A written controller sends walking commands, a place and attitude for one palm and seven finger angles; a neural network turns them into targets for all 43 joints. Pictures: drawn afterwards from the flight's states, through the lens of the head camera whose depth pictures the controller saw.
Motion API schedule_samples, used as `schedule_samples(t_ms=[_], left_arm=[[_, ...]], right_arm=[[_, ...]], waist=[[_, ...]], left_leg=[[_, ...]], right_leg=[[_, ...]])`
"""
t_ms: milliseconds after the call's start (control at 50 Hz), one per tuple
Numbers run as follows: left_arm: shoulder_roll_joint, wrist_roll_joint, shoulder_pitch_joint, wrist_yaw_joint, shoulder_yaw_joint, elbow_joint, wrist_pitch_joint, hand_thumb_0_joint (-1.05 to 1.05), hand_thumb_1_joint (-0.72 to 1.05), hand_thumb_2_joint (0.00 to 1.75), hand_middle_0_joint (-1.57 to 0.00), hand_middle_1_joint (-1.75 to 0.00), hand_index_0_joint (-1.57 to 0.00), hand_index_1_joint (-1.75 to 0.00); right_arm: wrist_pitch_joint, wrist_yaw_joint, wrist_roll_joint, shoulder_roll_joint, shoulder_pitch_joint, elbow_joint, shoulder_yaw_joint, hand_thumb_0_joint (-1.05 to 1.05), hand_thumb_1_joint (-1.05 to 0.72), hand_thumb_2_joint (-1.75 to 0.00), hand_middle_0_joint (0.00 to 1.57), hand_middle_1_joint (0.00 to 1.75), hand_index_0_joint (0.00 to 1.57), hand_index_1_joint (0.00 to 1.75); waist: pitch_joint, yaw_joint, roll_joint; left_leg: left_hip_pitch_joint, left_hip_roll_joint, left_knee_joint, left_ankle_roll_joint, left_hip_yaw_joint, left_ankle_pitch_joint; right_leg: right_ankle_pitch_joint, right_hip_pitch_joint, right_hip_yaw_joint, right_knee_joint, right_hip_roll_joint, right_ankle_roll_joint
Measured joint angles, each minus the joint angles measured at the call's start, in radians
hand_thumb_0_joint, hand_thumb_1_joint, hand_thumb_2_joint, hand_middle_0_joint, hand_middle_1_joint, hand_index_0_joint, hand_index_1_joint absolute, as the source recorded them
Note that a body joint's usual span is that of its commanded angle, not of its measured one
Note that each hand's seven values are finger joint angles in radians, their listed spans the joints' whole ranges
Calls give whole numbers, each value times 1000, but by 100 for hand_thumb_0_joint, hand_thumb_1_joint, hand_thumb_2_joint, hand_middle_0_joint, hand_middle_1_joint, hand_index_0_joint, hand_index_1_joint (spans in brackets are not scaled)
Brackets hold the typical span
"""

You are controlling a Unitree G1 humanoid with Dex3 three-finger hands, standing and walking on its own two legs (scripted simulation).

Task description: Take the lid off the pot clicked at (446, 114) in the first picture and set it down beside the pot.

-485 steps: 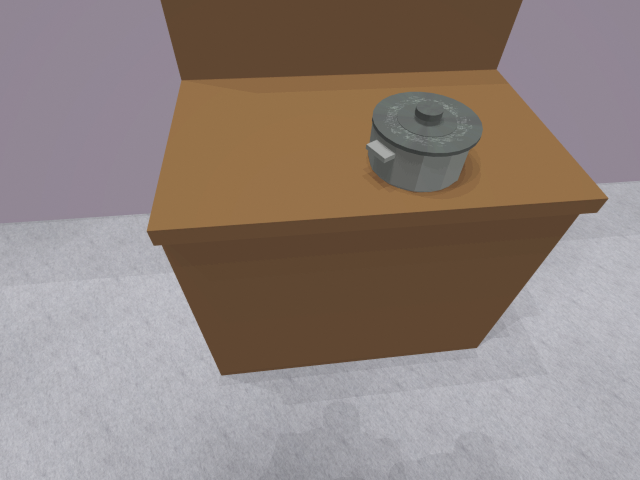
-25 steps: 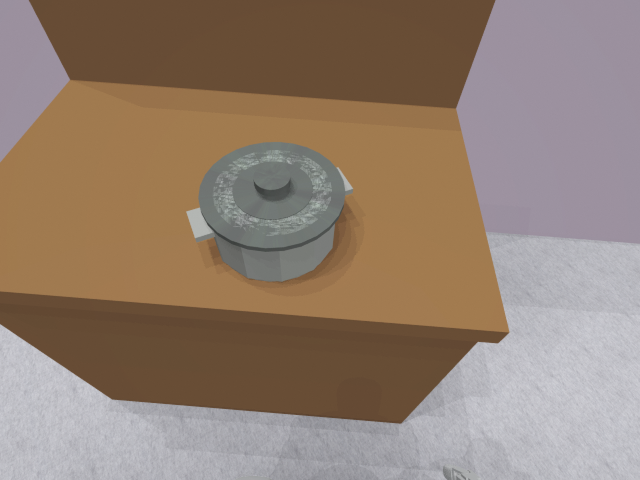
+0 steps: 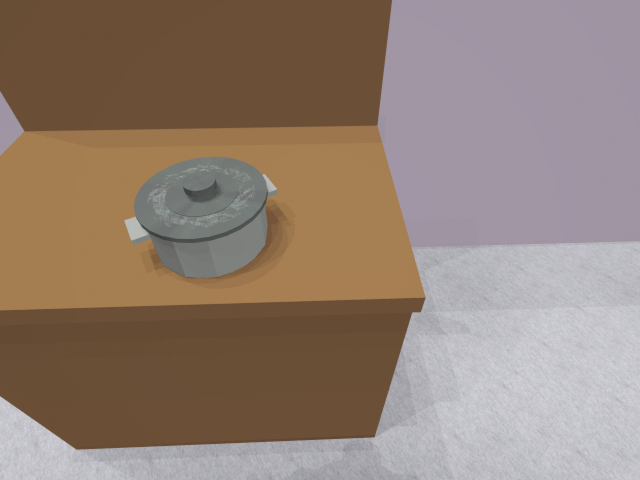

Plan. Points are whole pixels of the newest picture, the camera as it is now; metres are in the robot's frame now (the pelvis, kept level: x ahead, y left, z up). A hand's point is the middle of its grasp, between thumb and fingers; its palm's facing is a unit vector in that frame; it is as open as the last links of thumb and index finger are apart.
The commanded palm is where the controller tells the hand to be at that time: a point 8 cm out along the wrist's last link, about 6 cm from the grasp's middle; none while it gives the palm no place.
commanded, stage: come to a stop and stand still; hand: left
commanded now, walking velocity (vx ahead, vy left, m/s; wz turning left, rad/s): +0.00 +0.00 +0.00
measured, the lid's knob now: (199, 184) +0.52 +0.20 +0.11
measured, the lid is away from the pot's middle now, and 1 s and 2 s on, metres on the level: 0.00 0.00 0.00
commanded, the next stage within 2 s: look again from close up in 0.46 s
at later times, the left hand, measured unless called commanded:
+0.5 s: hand out of the picture -0.01 +0.15 -0.15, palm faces +0.06 -0.98 -0.20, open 7.3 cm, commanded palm none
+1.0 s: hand out of the picture -0.01 +0.15 -0.15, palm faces +0.07 -0.98 -0.19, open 7.3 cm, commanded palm none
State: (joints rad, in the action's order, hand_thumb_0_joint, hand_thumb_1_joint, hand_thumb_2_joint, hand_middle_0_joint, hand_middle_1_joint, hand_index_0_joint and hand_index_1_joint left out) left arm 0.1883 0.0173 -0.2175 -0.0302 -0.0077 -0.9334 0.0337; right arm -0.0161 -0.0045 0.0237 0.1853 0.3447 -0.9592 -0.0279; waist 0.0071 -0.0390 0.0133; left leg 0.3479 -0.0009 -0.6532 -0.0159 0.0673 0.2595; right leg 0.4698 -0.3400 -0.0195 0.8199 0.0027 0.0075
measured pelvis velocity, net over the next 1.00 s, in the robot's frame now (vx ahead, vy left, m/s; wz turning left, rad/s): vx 0.00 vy -0.01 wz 0.02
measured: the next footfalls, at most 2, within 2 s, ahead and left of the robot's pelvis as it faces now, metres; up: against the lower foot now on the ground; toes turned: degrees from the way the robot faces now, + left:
left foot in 0.28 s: +0.01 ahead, +0.11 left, +0.00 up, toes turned +1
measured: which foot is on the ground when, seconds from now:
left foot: down 0.00-0.06, up 0.08-0.26, down 0.28-1.00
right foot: down 0.00-1.00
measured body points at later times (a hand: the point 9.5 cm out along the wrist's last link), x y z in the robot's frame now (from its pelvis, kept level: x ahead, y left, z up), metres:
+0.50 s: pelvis -0.02 -0.03 +0.02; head -0.02 -0.04 +0.47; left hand -0.02 +0.20 -0.13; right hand -0.02 -0.24 -0.14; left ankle -0.03 +0.11 -0.72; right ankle +0.01 -0.10 -0.72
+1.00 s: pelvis +0.00 -0.01 +0.02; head +0.00 -0.02 +0.47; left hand -0.01 +0.21 -0.13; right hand -0.02 -0.21 -0.14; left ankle -0.03 +0.11 -0.72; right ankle +0.01 -0.10 -0.72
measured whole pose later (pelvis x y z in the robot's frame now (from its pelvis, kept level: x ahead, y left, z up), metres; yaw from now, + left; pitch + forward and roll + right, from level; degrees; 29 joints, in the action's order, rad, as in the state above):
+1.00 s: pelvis +0.00 -0.01 +0.02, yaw +1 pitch -1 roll +1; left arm 0.14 0.01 -0.30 -0.03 -0.01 -1.10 -0.02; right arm 0.03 -0.03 0.00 0.10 0.34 -1.13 0.01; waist 0.02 0.01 0.00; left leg 0.15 -0.01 -0.43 0.00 0.00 0.27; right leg 0.23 -0.22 0.02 0.46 -0.04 0.05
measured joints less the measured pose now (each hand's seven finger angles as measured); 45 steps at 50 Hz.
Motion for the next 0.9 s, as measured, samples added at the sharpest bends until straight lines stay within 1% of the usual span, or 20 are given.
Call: schedule_samples(t_ms=[20,40,60,120,160,200,280,320,380,440,660,900], left_arm=[[-6,-1,-3,5,3,3,-7,1,91,89,-20,-30,-20,-30],[-16,-1,-4,6,4,3,-14,1,91,89,-20,-30,-20,-30],[-25,-1,-6,2,1,1,-21,1,92,89,-20,-30,-20,-30],[-29,0,-34,3,4,-5,-25,0,94,89,-20,-30,-21,-30],[-28,2,-58,1,1,-13,-24,0,94,89,-20,-30,-21,-30],[-26,3,-77,0,-4,-22,-25,0,93,89,-20,-30,-21,-30],[-22,0,-96,-2,-10,-40,-30,1,92,89,-20,-30,-21,-30],[-17,-4,-87,-5,-14,-56,-31,1,92,89,-20,-30,-21,-30],[-26,-7,-83,-2,-8,-79,-36,1,91,89,-20,-30,-20,-30],[-34,-6,-85,1,-3,-100,-41,1,92,89,-20,-30,-20,-30],[-48,-5,-99,6,1,-143,-47,1,91,89,-20,-30,-20,-30],[-50,-7,-88,2,1,-162,-56,1,91,89,-20,-30,-20,-30]], right_arm=[[-4,0,-2,-7,6,-9,5,1,-91,-90,19,29,20,30],[-8,1,-4,-10,6,-18,7,1,-91,-90,19,29,20,30],[-14,0,-7,-12,4,-26,8,1,-91,-90,19,29,20,30],[-28,4,-8,-21,10,-41,4,1,-91,-90,20,29,20,30],[-28,6,-8,-27,18,-47,2,1,-91,-90,20,30,20,30],[-20,6,-10,-31,25,-51,1,1,-91,-90,20,30,20,30],[4,-4,-15,-32,33,-64,6,1,-91,-90,20,30,20,30],[11,-11,-13,-44,17,-84,12,1,-91,-90,20,30,20,30],[22,-17,-15,-46,4,-100,19,1,-91,-90,19,29,20,30],[22,-19,-17,-47,-14,-109,23,1,-91,-90,19,29,20,30],[34,-20,-15,-52,-26,-130,28,1,-92,-90,19,29,20,30],[46,-25,-20,-75,-11,-165,39,1,-91,-90,19,29,20,30]], waist=[[1,6,2],[8,11,-5],[18,12,-18],[18,9,-41],[8,11,-41],[-3,15,-35],[-12,20,-33],[6,32,-4],[13,44,-6],[13,48,-13],[-4,50,-17],[9,47,-16]], left_leg=[[5,-3,11,4,4,-12],[10,0,14,8,4,-16],[14,3,10,12,-8,-2],[24,-4,-23,20,-41,88],[17,-8,-62,20,-51,102],[-13,-8,-54,18,-54,101],[-125,0,134,13,-68,51],[-142,-10,160,27,-61,26],[-151,0,173,37,-64,15],[-158,8,178,38,-69,12],[-172,10,199,33,-72,7],[-188,-1,216,22,-68,9]], right_leg=[[-30,19,3,-57,-1,1],[-88,23,5,-92,-6,12],[-116,24,12,-102,-14,24],[-143,33,29,-150,-23,51],[-165,41,32,-193,-26,59],[-187,44,32,-228,-30,62],[-197,25,46,-237,-45,64],[-200,32,38,-240,-36,63],[-226,56,41,-285,-45,63],[-241,74,46,-313,-53,64],[-255,98,47,-353,-55,60],[-248,111,42,-362,-45,48]])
